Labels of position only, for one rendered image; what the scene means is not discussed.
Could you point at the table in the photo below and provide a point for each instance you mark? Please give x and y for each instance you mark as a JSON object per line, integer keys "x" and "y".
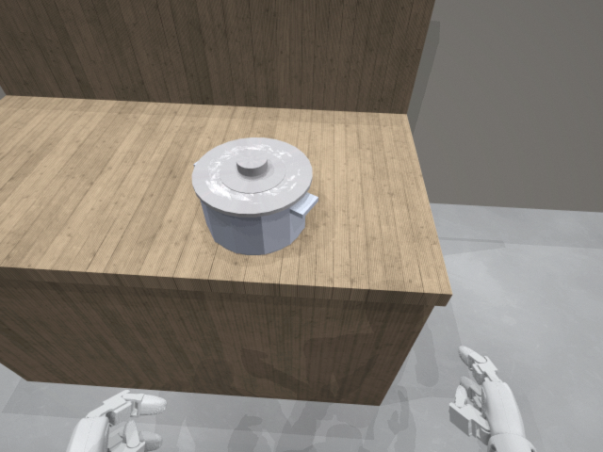
{"x": 109, "y": 275}

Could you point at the robot right hand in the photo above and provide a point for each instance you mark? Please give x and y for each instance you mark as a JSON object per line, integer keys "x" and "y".
{"x": 494, "y": 409}

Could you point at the knob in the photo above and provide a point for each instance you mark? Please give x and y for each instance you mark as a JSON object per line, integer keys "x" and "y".
{"x": 251, "y": 163}

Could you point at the robot right forearm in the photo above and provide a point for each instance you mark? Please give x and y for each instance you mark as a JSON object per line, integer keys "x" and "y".
{"x": 508, "y": 442}

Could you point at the robot left hand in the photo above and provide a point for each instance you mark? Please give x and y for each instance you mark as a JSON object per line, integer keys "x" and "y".
{"x": 91, "y": 434}

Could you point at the pot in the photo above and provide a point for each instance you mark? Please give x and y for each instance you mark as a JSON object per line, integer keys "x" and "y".
{"x": 261, "y": 235}

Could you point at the lid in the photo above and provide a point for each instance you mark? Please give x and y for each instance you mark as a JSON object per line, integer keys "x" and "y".
{"x": 219, "y": 185}

